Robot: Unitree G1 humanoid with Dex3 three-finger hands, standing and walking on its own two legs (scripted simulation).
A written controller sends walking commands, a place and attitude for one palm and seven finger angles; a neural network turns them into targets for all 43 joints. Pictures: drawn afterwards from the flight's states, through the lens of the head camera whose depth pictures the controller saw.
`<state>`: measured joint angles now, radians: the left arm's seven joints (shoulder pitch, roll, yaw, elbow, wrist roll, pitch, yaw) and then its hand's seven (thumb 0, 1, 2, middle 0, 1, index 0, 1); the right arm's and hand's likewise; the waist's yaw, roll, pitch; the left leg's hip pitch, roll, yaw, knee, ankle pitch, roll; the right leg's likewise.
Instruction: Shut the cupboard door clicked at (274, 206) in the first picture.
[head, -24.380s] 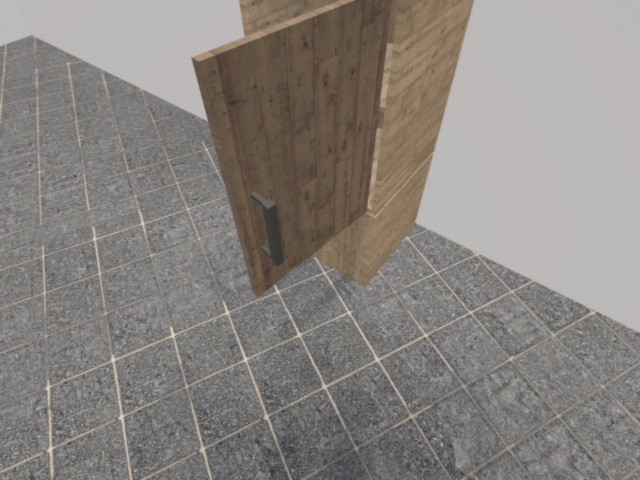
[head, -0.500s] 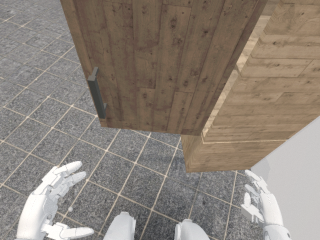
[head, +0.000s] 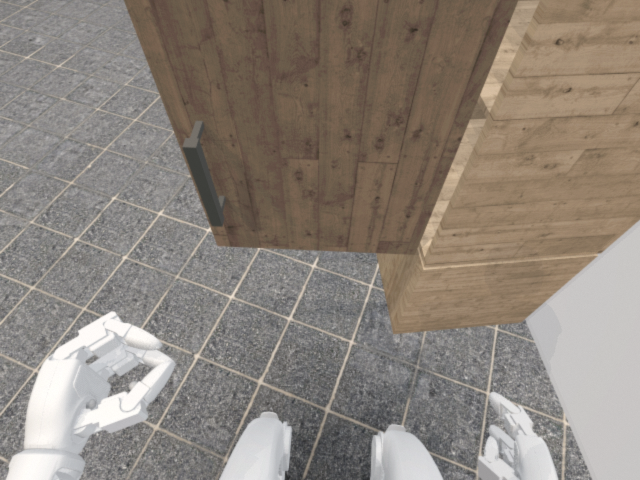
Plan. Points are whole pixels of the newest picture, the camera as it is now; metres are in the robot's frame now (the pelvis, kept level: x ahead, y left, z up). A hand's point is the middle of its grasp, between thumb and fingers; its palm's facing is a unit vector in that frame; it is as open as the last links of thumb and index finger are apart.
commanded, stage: raise the hand and make a fist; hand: left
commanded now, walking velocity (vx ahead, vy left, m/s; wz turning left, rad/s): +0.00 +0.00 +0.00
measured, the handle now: (208, 178) +0.53 +0.22 +0.01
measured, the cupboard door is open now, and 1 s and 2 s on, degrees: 82 82 82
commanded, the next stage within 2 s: bring the fist close to the handle in 0.98 s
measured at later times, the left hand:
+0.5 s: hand (143, 383) +0.22 +0.21 +0.03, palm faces -0.01 -1.00 -0.02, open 3.0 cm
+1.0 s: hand (163, 359) +0.24 +0.19 +0.05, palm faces +0.01 -1.00 -0.03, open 3.1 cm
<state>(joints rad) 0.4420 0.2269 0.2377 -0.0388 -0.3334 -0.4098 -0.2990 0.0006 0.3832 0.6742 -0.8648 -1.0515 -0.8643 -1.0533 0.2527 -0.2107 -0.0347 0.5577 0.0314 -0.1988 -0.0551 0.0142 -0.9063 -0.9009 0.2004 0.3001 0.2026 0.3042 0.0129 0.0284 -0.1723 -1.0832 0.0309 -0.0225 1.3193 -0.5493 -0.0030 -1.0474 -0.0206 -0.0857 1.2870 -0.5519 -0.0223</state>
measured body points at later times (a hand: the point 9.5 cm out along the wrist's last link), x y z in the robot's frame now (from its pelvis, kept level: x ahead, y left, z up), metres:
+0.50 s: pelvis +0.00 +0.02 +0.00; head +0.08 +0.05 +0.44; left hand +0.21 +0.27 +0.04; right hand +0.21 -0.19 -0.06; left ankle +0.05 +0.12 -0.62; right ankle +0.04 -0.11 -0.62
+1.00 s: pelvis +0.01 +0.00 -0.01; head +0.10 +0.02 +0.44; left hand +0.23 +0.25 +0.05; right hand +0.21 -0.23 -0.08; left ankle +0.05 +0.12 -0.62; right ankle +0.04 -0.11 -0.62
